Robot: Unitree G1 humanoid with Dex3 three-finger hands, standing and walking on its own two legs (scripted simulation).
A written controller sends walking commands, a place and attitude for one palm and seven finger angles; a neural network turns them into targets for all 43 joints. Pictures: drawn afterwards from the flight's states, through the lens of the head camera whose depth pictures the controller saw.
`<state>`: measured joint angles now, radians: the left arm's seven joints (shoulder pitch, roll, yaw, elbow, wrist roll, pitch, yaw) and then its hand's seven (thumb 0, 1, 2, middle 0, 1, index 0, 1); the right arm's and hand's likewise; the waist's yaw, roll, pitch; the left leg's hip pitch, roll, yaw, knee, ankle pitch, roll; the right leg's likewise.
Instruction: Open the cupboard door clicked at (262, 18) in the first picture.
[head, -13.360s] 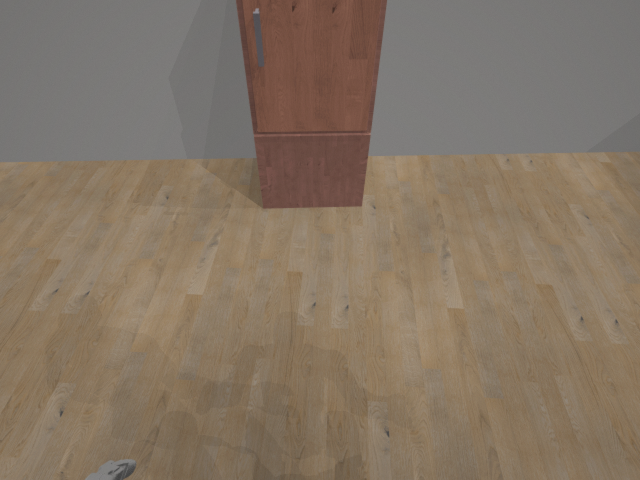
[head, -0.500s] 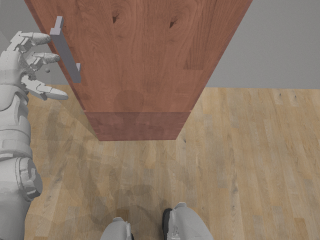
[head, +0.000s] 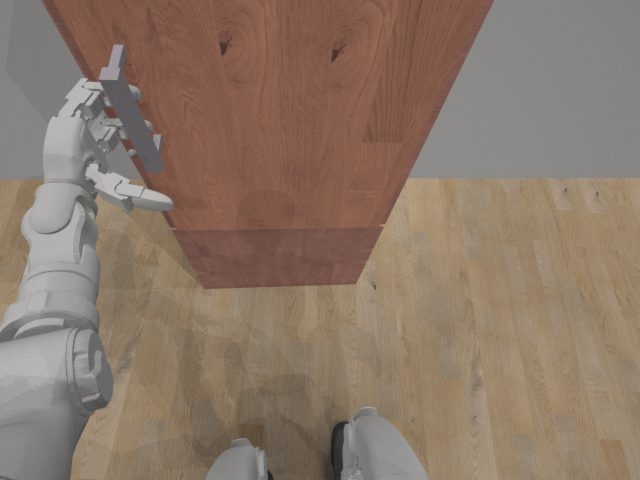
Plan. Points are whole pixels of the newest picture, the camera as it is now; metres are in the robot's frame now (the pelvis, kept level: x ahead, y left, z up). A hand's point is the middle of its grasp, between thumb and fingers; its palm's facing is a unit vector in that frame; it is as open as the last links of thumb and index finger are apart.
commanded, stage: slide the fingers in behind the handle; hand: left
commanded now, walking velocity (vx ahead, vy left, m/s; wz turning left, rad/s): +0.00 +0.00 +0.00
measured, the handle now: (138, 115) +0.54 +0.19 +0.07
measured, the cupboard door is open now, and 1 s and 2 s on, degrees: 0 0 15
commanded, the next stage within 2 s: close the thumb around the handle in 0.58 s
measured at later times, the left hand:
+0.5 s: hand (156, 152) +0.50 +0.17 +0.06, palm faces -0.02 -1.00 -0.04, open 13.8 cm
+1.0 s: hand (156, 149) +0.50 +0.17 +0.06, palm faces -0.02 -1.00 -0.04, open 10.9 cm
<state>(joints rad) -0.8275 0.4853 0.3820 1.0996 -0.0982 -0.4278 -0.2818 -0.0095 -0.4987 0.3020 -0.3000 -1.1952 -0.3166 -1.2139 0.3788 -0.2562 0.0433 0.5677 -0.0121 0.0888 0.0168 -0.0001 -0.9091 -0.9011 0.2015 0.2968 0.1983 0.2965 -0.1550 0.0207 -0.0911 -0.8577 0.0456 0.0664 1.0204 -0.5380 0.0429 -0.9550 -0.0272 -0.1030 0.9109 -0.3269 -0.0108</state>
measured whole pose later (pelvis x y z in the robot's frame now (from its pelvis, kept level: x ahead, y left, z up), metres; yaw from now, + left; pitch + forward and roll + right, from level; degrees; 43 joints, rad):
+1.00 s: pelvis +0.00 -0.01 +0.00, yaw +0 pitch +22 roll -2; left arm -0.88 0.47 0.36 1.15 -0.09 -0.44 -0.25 -0.01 -0.06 0.49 -0.33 -1.25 -0.35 -1.26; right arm 0.39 -0.28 0.04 0.58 -0.02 0.06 0.01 0.00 -0.91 -0.90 0.20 0.30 0.20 0.30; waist -0.17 0.02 -0.09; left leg -0.88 0.04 0.06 1.03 -0.53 0.03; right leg -0.98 -0.03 -0.10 0.93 -0.33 -0.02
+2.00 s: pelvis +0.02 +0.00 +0.02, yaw -1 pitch +17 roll -1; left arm -0.27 0.20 0.18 0.54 -0.19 -0.40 -0.15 0.02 0.75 0.76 -0.38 -1.35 -0.36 -1.35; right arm 0.36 -0.25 -0.01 0.52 0.02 0.05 0.04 0.00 -0.91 -0.90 0.20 0.30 0.20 0.30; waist -0.07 0.03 -0.14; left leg -0.68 0.03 0.09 0.89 -0.51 0.04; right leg -0.80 -0.02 -0.07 0.82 -0.32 -0.01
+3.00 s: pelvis -0.01 -0.06 +0.01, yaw +4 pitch +11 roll +2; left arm 0.22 -0.08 -0.21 0.04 0.08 -0.30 0.49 0.01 0.01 0.52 -0.32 -1.24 -0.34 -1.25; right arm 0.21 -0.20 0.00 0.55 -0.07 -0.06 -0.01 0.01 -0.91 -0.90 0.20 0.30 0.20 0.30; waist 0.00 0.03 -0.11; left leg -0.64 0.03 0.00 0.94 -0.50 -0.04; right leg -0.76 -0.04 -0.15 0.94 -0.38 -0.09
